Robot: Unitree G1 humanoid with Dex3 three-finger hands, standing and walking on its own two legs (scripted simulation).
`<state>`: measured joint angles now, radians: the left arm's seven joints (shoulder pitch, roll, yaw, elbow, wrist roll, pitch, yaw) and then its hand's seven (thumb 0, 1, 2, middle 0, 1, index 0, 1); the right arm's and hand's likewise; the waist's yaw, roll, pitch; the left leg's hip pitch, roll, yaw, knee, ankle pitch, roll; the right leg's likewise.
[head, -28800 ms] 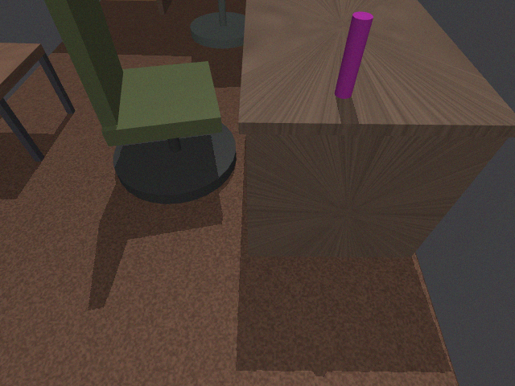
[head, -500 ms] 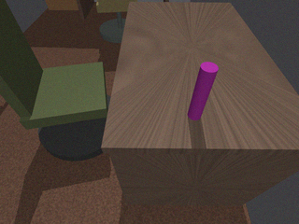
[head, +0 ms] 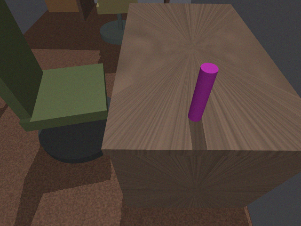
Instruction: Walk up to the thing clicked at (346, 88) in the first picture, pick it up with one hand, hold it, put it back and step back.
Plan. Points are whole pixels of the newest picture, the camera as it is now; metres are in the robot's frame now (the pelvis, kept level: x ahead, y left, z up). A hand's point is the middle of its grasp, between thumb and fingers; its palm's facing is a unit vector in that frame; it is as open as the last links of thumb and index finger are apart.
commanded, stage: stand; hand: right
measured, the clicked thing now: (201, 95) +0.48 -0.15 +0.06
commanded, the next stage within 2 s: step back in 0.34 s
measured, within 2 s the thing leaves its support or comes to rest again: neither
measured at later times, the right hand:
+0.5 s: hand out of the picture +0.06 -0.26 -0.16, palm faces -0.02 +0.93 -0.36, open 7.4 cm
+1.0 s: hand out of the picture -0.04 -0.23 -0.16, palm faces +0.02 +0.91 -0.42, open 7.4 cm
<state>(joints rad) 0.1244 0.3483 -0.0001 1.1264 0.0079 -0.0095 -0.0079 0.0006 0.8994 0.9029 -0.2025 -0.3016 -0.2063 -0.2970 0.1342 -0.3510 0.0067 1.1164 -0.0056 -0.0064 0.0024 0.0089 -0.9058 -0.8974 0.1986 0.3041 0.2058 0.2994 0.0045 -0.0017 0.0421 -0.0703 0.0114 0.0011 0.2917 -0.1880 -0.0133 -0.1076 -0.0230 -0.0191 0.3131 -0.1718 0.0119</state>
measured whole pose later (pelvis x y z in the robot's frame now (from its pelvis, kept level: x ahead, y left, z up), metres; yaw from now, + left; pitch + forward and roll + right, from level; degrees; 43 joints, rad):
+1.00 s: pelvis -0.12 +0.04 -0.02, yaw -4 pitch -1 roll -1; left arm 0.10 0.39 0.06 0.88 0.01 0.06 0.01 0.00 0.90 0.90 -0.20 -0.30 -0.21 -0.30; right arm 0.14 -0.36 -0.04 0.87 -0.02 0.03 -0.02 0.01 -0.90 -0.90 0.20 0.30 0.21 0.30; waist -0.01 -0.03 0.21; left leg -0.32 0.01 0.04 0.61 -0.27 0.04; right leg -0.35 0.06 0.12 0.92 -0.49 0.02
